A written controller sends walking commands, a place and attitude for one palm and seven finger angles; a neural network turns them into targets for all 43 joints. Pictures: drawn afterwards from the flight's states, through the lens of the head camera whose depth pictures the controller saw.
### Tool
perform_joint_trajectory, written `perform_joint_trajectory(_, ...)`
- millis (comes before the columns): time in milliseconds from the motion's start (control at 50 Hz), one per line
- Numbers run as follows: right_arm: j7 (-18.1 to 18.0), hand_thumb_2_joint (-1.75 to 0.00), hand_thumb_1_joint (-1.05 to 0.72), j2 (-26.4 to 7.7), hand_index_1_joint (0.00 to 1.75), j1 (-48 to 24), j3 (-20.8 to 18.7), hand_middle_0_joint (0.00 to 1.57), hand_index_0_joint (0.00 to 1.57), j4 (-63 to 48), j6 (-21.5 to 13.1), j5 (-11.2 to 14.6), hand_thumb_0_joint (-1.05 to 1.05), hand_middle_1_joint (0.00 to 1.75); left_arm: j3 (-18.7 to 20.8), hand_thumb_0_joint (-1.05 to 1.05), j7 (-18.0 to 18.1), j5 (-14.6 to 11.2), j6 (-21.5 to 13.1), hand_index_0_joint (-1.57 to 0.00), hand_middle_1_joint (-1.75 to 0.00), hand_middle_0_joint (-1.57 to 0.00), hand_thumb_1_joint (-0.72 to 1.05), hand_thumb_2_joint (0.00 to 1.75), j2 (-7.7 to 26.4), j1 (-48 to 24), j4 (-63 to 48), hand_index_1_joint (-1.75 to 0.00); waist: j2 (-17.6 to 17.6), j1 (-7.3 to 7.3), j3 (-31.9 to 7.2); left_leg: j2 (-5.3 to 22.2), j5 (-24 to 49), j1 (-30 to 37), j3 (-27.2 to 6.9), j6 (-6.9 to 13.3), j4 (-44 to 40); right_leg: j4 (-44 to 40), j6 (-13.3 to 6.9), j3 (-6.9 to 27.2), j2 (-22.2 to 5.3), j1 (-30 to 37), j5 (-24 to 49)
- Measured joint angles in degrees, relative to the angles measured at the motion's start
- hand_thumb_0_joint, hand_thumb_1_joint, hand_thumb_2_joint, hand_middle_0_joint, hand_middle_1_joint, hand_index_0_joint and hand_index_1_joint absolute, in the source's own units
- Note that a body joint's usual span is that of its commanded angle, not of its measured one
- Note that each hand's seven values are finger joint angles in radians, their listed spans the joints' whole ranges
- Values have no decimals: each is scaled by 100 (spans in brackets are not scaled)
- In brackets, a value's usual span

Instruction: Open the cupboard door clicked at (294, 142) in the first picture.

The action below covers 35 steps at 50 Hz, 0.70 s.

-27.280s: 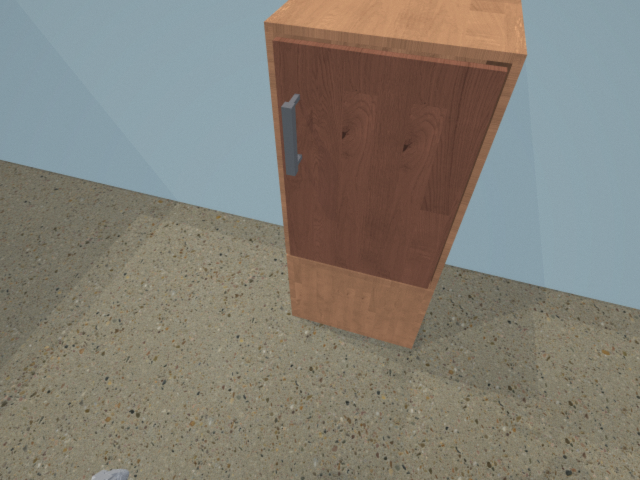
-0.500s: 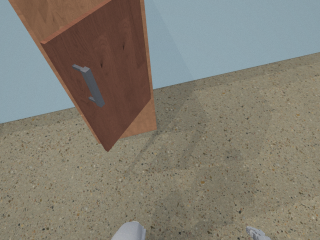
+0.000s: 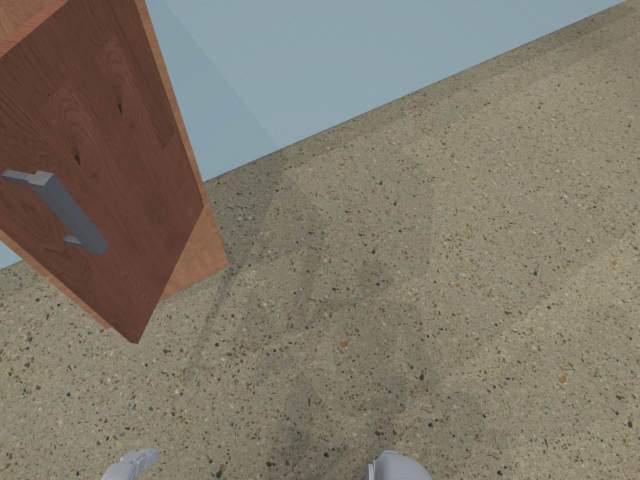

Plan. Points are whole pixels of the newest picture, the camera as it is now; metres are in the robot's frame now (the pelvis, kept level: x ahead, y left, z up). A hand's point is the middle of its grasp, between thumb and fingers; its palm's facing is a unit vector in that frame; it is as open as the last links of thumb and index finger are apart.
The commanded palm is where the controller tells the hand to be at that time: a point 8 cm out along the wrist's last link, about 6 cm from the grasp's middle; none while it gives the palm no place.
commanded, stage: walk to a spot facing it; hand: left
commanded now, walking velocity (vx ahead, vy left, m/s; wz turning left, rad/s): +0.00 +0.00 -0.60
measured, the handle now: (59, 215) +0.41 +0.38 +0.03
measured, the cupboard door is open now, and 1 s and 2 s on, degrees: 44 44 44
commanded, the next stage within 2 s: none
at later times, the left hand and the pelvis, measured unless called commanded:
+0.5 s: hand (217, 439) +0.18 +0.16 -0.18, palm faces -0.29 -0.94 -0.17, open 7.4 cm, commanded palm none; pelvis +0.03 +0.01 -0.01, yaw -18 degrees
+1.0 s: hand (313, 369) +0.28 +0.03 -0.16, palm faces -0.57 -0.80 -0.21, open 7.4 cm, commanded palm none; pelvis +0.11 -0.09 +0.00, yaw -35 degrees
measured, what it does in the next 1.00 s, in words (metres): walks ahead, turning right: right foot, then left foot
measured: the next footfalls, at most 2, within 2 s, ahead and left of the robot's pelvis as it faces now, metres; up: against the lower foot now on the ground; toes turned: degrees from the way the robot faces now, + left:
right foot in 0.08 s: +0.05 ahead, -0.14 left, +0.00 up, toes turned -7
left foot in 0.40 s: +0.10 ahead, +0.10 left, +0.00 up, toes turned -12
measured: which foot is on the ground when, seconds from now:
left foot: down 0.00-0.08, up 0.10-0.38, down 0.40-0.80, up 0.82-1.00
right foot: up 0.00-0.06, down 0.08-0.40, up 0.42-0.78, down 0.80-1.00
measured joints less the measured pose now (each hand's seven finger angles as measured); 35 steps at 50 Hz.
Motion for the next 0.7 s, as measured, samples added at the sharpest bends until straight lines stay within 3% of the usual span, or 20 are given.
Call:
perform_joint_trajectory(40, 19, -90, -91, -90, 30, 128, -47, 20, 20, 47, 22, 4, 0, 30, -28, 0, -13, -1, -20, -20, -30, -19, 91, 90, -4, -95, -27, -30, 73, -89, 10, 93, -139, 1, 144, -69, 184, -668, -86, -96, 24, 290, 235)
perform_joint_trajectory(80, 50, -90, -91, -169, 30, 312, -91, 20, 20, 71, 63, 46, 0, 30, -74, 0, -14, 9, -107, -20, -30, -19, 91, 90, 48, -111, -117, -30, 31, -152, -70, 127, -378, -167, 288, -147, 681, -1563, -269, -93, -16, 719, 1030)
perform_joint_trajectory(140, 42, -90, -91, -361, 30, 175, -181, 20, 20, 212, 264, 109, 0, 30, -120, 0, 115, -5, -212, -20, -30, -20, 91, 90, -58, -207, -123, -30, 197, -199, 51, 25, -1257, -824, -194, -189, 2388, -1289, -341, 55, 138, 609, 741)
perform_joint_trajectory(180, 39, -90, -91, -389, 30, 57, -210, 20, 20, 259, 325, 122, 0, 30, -141, 0, 194, -1, -174, -20, -30, -20, 91, 90, -116, -185, -137, -30, 180, -221, 81, -93, -1130, -1177, -374, -216, 3101, -1399, -328, 190, 209, 670, 757)
perform_joint_trajectory(220, 54, -90, -91, -358, 30, -28, -215, 20, 19, 232, 321, 124, 0, 30, -158, 0, 234, 7, -139, -20, -30, -20, 91, 90, -153, -132, -126, -30, 97, -233, 55, -168, -893, -1383, -426, -254, 3264, -1592, -311, 337, 252, 742, 887)
perform_joint_trajectory(300, 77, -90, -91, -229, 30, -136, -197, 20, 19, 94, 247, 135, 0, 30, -200, 0, 220, 33, -99, -20, -30, -20, 91, 90, -225, -14, -73, -30, -58, -216, -49, -299, -660, -1368, -450, -269, 2570, -1816, -296, 617, 323, 805, 1032)
perform_joint_trajectory(380, 70, -90, -91, -82, 30, -193, -131, 20, 19, -26, 119, 155, 0, 30, -195, 0, 182, 24, -53, -20, -30, -20, 90, 90, -267, 84, -35, -30, -162, -171, -152, -446, -299, -923, -456, -213, 1223, -1724, -194, 869, 427, 716, 999)
perform_joint_trajectory(420, 51, -90, -91, -44, 30, -138, -81, 20, 19, -82, -1, 116, 0, 30, -171, 0, 163, -23, 2, -21, -30, -20, 90, 90, -281, 137, -34, -30, -126, -170, -265, -407, -71, -733, -480, -5, 577, -1358, -161, 902, 537, 489, 625)
perform_joint_trajectory(480, 34, -90, -91, 107, 30, -52, 31, 20, 20, -90, -97, 15, 0, 30, -94, 0, 84, 17, 34, -20, -30, -20, 90, 90, -217, 121, 34, -30, -215, -110, -244, -303, -2, -634, -258, 206, 576, 175, -108, 594, 461, -27, -195)
perform_joint_trajectory(540, 37, -90, -91, 208, 30, 146, 91, 20, 20, -48, -152, -14, 0, 30, -30, 0, -25, 46, 5, -20, -30, -20, 91, 90, -189, 137, 91, -30, -211, -52, -280, -187, 155, -287, -43, 183, 106, 1124, -32, 241, 215, -329, 85)
perform_joint_trajectory(600, 51, -90, -91, 233, 30, 331, 92, 20, 20, 44, -211, -18, 0, 30, -21, 0, -102, 55, -11, -20, -30, -20, 91, 90, -207, 169, 116, -30, -133, -43, -348, -74, 258, 7, 204, 147, -300, 1027, -3, 26, -28, -378, 363)
perform_joint_trajectory(700, 103, -90, -91, 168, 30, 617, 17, 20, 20, 216, -253, -38, 0, 30, -43, 1, -159, 67, -30, -20, -30, -19, 91, 90, -236, 78, 172, -30, -19, -189, -381, 89, 152, 325, 635, 17, -494, -178, -68, -168, -235, -120, 420)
